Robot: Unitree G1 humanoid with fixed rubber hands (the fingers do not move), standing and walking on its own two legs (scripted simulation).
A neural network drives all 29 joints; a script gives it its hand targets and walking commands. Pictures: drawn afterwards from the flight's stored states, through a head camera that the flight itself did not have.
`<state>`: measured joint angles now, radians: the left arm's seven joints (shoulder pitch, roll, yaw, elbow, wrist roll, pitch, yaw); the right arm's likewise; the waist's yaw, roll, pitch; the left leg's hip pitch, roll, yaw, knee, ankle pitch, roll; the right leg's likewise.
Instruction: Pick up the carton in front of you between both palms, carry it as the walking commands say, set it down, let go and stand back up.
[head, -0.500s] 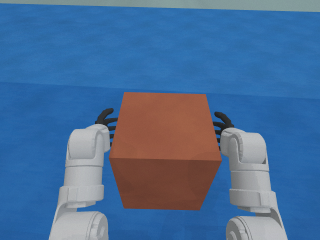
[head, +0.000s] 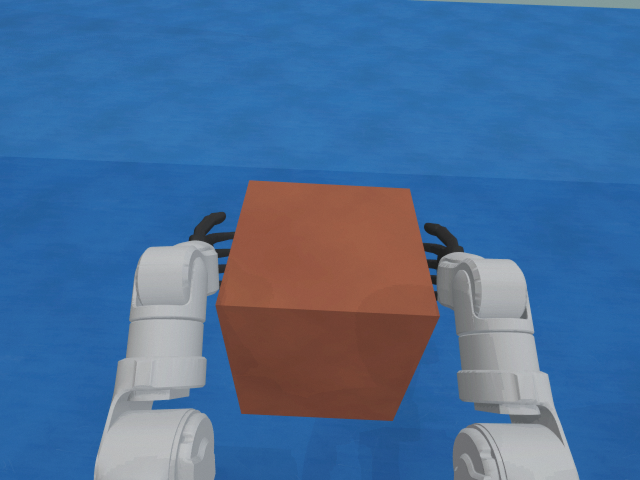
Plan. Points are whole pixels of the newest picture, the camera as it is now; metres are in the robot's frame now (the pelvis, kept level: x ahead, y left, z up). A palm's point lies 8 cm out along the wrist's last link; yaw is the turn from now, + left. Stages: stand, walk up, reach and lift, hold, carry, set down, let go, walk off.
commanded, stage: carry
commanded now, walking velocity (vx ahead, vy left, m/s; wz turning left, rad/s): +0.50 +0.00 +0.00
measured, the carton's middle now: (323, 304) +0.36 -0.01 +0.04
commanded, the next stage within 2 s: none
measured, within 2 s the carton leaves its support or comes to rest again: neither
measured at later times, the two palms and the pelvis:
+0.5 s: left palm (256, 187) +0.68 +0.10 -0.01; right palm (403, 190) +0.67 -0.20 -0.02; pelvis +0.31 -0.04 -0.14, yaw +0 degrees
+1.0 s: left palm (257, 128) +0.97 +0.12 -0.06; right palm (372, 133) +0.94 -0.18 -0.06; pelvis +0.62 -0.01 -0.12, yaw -2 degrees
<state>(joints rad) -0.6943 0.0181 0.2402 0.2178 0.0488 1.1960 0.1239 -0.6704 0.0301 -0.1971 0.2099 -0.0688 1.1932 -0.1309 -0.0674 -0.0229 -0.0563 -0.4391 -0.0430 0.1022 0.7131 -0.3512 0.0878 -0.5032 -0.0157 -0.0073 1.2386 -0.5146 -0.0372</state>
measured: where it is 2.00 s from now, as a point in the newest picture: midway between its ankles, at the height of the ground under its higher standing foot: (314, 266)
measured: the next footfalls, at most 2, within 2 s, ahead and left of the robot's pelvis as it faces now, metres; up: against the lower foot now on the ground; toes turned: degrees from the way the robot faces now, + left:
right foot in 0.40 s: +0.41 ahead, -0.11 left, -0.14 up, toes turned -4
left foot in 0.84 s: +0.70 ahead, +0.05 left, -0.14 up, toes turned +4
